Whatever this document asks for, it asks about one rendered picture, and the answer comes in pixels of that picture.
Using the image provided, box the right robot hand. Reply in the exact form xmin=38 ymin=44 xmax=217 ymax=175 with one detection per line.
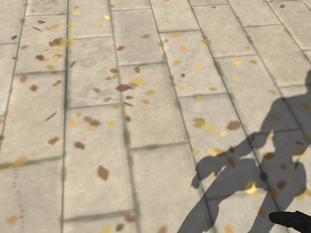
xmin=268 ymin=211 xmax=311 ymax=233

